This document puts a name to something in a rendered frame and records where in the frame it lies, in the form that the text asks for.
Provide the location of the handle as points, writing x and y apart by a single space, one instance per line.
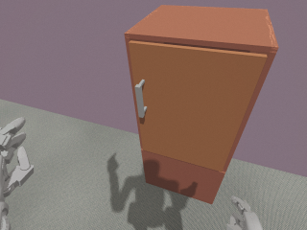
139 99

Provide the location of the cupboard door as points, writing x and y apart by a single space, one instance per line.
196 99

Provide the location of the left robot hand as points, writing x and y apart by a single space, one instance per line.
19 175

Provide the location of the right robot hand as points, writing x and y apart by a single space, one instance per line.
248 221

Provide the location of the robot left forearm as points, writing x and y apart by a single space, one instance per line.
4 221

